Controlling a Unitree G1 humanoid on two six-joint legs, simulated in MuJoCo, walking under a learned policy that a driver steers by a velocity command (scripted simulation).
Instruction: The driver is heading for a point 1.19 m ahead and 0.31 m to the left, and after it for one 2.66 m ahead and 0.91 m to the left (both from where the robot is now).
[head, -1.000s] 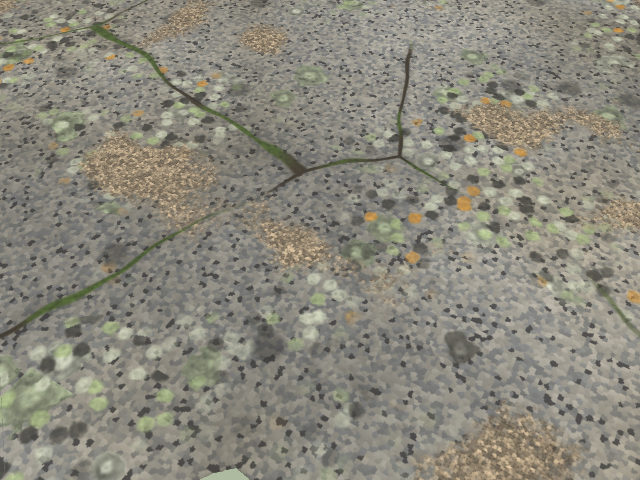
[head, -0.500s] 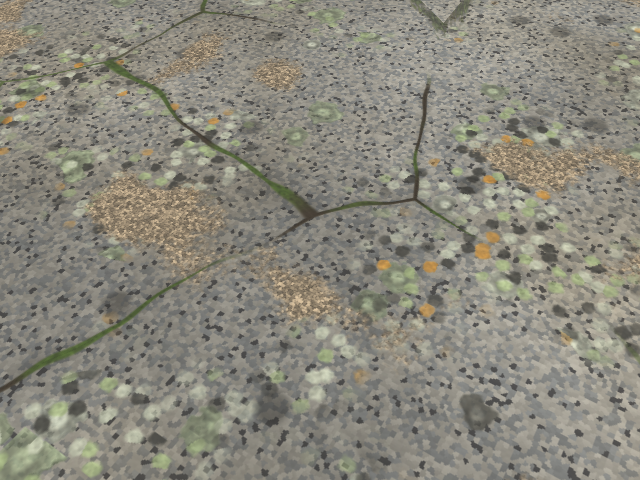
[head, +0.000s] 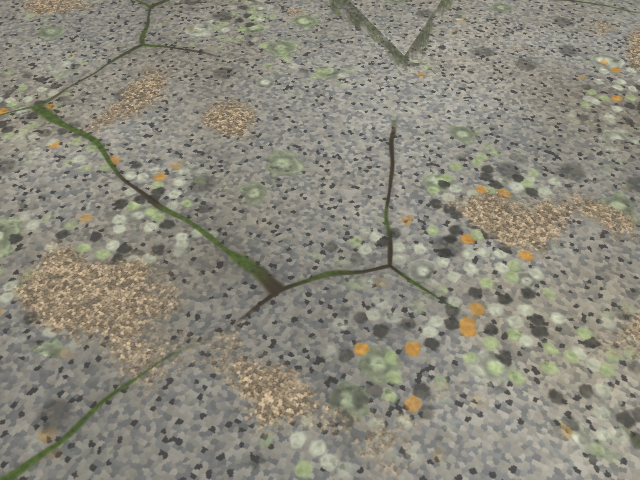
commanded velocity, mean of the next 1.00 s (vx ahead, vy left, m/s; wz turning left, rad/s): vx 0.50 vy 0.00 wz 0.06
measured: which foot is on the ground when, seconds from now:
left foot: down 0.00-0.32, up 0.34-0.84, down 0.86-1.00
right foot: up 0.00-0.28, down 0.30-0.88, up 0.90-1.00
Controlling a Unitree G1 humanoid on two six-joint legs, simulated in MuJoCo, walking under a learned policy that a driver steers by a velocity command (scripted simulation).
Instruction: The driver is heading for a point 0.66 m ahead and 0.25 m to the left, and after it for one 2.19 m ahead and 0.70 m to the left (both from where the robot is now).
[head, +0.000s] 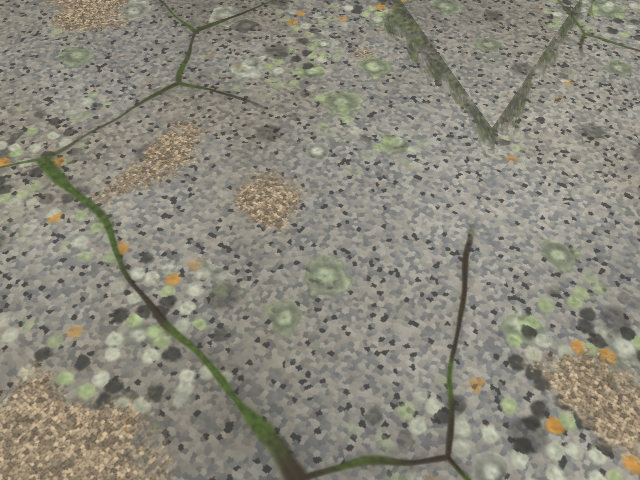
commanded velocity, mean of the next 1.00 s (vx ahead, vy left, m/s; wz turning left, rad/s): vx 0.50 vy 0.00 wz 0.55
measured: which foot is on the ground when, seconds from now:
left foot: down 0.00-0.40, up 0.42-0.88, down 0.90-1.00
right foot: up 0.00-0.36, down 0.38-0.92, up 0.94-1.00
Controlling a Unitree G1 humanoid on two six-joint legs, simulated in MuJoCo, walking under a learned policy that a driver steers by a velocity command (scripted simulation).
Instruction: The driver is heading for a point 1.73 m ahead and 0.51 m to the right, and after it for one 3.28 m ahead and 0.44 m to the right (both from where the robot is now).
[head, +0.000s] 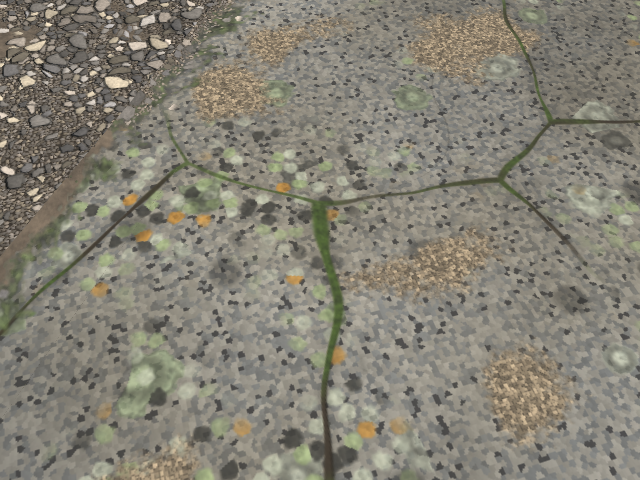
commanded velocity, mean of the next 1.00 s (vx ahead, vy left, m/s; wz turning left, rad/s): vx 0.09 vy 0.00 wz -0.04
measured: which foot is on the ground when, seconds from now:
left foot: down 0.00-0.40, up 0.42-0.72, down 0.74-1.00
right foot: up 0.00-0.34, down 0.36-0.76, up 0.78-1.00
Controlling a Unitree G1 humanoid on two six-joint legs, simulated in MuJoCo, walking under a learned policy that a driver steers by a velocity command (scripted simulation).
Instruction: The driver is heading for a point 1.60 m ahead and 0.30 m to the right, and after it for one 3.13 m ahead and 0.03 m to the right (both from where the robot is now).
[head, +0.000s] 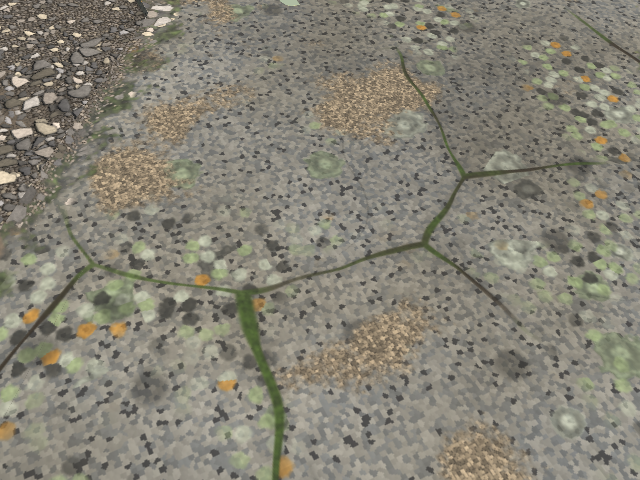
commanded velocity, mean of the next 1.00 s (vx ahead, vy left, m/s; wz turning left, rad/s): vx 0.00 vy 0.00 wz -0.42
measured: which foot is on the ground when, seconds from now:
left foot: down 0.00-0.20, up 0.22-0.64, down 0.66-1.00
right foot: up 0.00-0.18, down 0.20-0.66, up 0.68-0.94, down 0.96-1.00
